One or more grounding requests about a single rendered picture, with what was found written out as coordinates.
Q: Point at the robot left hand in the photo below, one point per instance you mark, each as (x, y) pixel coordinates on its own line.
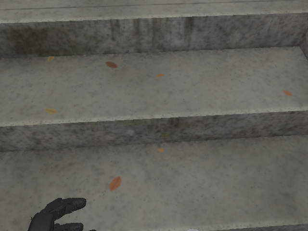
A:
(45, 219)

